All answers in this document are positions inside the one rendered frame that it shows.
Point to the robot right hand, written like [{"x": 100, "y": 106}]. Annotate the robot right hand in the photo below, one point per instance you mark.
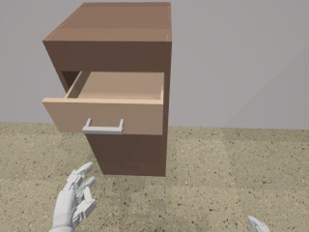
[{"x": 257, "y": 225}]

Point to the handle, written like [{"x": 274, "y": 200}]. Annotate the handle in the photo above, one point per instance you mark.
[{"x": 103, "y": 130}]

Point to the drawer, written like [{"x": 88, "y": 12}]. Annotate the drawer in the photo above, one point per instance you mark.
[{"x": 108, "y": 97}]

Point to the cabinet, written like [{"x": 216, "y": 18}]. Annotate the cabinet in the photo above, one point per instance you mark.
[{"x": 122, "y": 37}]

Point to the robot left hand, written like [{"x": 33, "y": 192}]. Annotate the robot left hand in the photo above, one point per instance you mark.
[{"x": 68, "y": 211}]

